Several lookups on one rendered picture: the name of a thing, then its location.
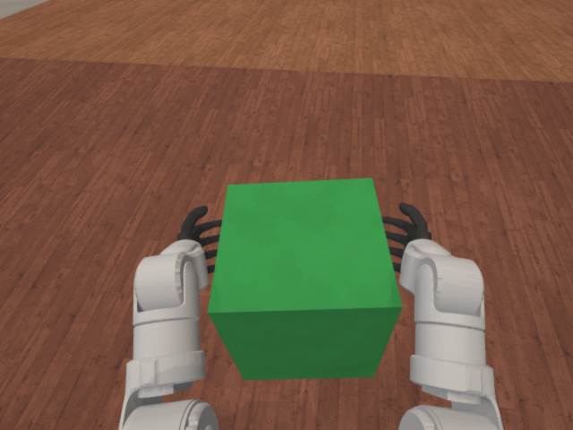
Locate robot left forearm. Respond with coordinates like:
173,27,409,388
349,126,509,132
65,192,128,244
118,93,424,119
118,239,210,430

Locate left robot upper arm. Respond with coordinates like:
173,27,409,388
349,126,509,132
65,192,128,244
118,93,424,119
122,400,219,430

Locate left robot hand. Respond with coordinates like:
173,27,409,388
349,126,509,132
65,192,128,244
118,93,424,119
177,205,222,274

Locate right robot upper arm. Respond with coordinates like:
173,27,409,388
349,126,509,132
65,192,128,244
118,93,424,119
398,405,498,430

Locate right robot hand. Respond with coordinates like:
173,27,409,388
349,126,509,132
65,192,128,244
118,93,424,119
381,202,432,273

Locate carton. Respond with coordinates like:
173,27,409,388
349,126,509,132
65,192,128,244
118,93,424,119
208,178,403,380

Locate robot right forearm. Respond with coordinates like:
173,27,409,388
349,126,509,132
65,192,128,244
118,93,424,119
399,239,504,430

